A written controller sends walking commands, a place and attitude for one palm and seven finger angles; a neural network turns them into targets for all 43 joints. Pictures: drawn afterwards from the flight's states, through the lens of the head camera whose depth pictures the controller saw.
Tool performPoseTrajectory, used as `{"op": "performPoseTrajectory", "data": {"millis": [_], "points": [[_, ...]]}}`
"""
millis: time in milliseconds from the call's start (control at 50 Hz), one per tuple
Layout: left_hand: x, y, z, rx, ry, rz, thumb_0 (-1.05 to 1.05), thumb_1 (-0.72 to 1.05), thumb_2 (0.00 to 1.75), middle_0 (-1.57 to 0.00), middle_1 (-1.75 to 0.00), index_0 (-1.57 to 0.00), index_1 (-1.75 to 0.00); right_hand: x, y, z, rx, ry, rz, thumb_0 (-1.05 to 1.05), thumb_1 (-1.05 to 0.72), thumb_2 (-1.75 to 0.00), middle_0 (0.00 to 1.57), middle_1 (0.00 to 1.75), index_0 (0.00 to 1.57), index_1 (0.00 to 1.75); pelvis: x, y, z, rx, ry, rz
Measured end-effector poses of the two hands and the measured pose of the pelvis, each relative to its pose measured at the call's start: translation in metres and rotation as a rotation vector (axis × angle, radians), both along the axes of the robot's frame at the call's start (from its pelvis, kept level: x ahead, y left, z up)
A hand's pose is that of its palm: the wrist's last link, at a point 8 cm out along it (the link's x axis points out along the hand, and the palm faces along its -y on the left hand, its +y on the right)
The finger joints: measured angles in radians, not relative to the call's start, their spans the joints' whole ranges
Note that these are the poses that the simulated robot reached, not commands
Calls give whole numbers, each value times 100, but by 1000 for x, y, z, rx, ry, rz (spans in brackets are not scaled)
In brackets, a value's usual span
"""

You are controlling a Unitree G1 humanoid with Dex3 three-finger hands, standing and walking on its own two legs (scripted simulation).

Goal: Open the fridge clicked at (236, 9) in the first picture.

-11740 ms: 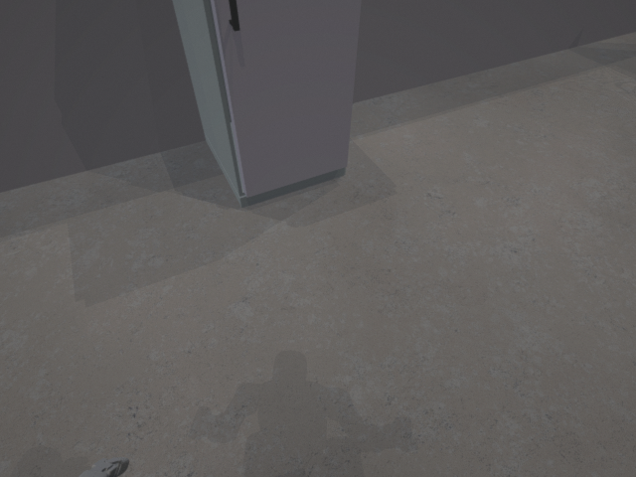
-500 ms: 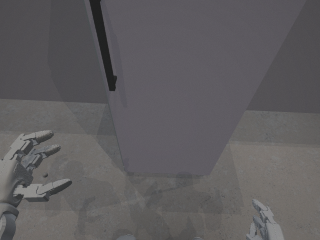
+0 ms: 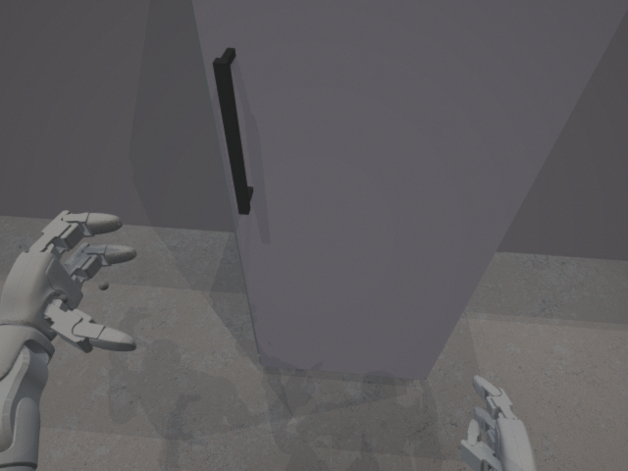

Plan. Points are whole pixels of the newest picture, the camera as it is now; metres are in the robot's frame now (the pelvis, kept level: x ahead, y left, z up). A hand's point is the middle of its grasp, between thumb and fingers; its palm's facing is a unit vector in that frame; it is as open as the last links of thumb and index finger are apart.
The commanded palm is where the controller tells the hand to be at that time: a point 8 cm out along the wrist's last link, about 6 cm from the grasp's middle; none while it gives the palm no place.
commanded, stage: raise the hand to about handle height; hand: left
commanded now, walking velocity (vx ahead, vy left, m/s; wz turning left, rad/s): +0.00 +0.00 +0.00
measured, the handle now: (237, 140) +0.51 +0.19 +0.17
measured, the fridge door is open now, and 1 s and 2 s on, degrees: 0 0 0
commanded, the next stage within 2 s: move the hooked fingers beside the handle in 0.66 s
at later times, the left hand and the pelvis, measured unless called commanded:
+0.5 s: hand (111, 261) +0.27 +0.26 +0.16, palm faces +0.16 -0.99 -0.02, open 14.0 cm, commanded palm +0.24 +0.31 +0.17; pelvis -0.01 -0.01 +0.01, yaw -1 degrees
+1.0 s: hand (119, 249) +0.29 +0.26 +0.16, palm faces +0.15 -0.99 -0.01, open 14.0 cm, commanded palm +0.26 +0.31 +0.17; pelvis -0.01 -0.01 +0.01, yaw -1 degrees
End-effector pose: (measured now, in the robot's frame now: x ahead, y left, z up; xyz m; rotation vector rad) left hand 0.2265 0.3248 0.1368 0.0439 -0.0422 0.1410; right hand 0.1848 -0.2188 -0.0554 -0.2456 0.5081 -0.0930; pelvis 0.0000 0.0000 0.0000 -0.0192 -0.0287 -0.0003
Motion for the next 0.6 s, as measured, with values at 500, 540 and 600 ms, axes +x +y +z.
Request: {"op": "performPoseTrajectory", "data": {"millis": [500,540,600], "points": [[15,-10,23,-21,12,15,-2,-50,30,-30,-120,-30,-120,-31,-26,3,-10,57,-92,2,-90,-90,20,30,20,30,-10,-5,9,10,-38,-21],[14,-11,24,-14,5,17,-2,-50,30,-30,-120,-30,-120,-32,-25,3,-9,59,-90,2,-90,-90,20,30,20,30,-11,-6,9,10,-42,-20],[12,-12,26,-9,3,14,-2,-50,30,-30,-120,-30,-120,-33,-24,2,-4,58,-87,2,-90,-90,20,30,20,30,-12,-7,9,10,-44,-19]]}}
